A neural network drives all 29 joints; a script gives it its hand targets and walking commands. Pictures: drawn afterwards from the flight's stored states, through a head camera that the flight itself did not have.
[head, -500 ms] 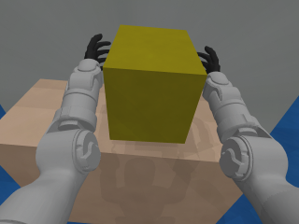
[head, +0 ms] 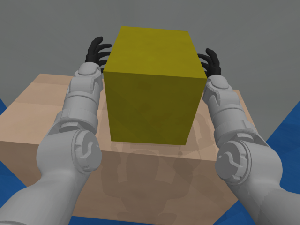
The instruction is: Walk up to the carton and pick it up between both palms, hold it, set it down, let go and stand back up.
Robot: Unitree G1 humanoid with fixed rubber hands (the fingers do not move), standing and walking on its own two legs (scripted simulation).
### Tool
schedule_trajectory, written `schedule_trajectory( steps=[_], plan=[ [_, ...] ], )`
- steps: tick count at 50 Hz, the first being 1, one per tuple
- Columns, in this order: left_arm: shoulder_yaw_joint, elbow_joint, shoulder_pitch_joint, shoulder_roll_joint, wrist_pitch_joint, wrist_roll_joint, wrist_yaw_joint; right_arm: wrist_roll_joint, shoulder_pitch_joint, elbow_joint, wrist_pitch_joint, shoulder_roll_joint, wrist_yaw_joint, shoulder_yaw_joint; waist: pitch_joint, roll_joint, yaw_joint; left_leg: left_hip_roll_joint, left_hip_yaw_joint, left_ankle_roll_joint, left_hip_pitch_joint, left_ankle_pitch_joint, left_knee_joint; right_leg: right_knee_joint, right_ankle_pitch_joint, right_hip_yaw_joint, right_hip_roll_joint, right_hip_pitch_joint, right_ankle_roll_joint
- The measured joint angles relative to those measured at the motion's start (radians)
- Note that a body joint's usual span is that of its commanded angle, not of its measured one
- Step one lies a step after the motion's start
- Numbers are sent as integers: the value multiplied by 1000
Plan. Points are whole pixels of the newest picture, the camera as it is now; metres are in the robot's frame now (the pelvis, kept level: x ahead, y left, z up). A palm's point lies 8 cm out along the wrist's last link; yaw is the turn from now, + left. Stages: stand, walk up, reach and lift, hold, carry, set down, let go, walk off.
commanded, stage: set down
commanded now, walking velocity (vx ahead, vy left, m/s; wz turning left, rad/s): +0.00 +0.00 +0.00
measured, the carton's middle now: (151, 82) +0.50 +0.00 +0.15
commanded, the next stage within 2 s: none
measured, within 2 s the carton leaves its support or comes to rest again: rests again in 1.32 s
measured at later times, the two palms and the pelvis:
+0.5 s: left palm (101, 78) +0.47 +0.14 +0.19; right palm (212, 85) +0.44 -0.17 +0.19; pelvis +0.00 +0.00 +0.00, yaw -1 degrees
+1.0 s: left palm (102, 80) +0.47 +0.14 +0.18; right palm (212, 90) +0.43 -0.17 +0.17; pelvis +0.00 +0.01 +0.00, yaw -2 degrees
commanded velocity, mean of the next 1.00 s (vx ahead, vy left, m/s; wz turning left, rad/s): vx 0.00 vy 0.00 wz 0.00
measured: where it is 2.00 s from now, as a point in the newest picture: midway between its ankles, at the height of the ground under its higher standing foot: outside the picture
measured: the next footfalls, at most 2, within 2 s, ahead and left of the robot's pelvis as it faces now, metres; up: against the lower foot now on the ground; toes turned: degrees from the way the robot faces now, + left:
none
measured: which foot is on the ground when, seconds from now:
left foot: down 0.00-1.00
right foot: down 0.00-1.00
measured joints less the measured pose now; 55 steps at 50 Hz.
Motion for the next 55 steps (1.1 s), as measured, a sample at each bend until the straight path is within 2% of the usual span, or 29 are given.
schedule_trajectory(
  steps=[11, 18, 28, 39, 47, 55],
  plan=[
    [22, 7, 14, -19, -1, 30, -2, -65, 15, -27, -27, 16, 33, -74, 6, -7, -2, -7, 9, 3, -16, 3, -3, 9, -1, 8, -7, -24, 5],
    [43, 1, 32, -37, -13, 38, 2, -89, 19, -41, -44, 13, 53, -82, 11, -6, 11, -4, 23, 6, -33, 4, -6, 11, 3, 22, -4, -48, 7],
    [65, 15, 23, -41, -31, 49, -3, -154, 43, -78, -65, 42, 68, -133, 5, 1, 6, -8, 21, 7, -46, 9, -16, 24, -5, 20, -9, -71, 8],
    [126, 0, 20, -64, -53, 87, -17, -181, 63, -125, -80, 56, 83, -146, 29, 6, 24, -10, 33, 11, -33, 11, -22, 36, -10, 30, -11, -70, 11],
    [132, -4, 29, -68, -73, 97, -26, -220, 70, -138, -104, 79, 95, -195, 24, 0, 18, -13, 31, 10, -45, 15, -20, 37, -7, 28, -14, -80, 11],
    [163, -7, 16, -83, -75, 125, -31, -236, 86, -162, -103, 85, 112, -213, 36, -10, 27, -15, 42, 15, -35, 24, -36, 33, 0, 38, -15, -80, 13]
  ],
)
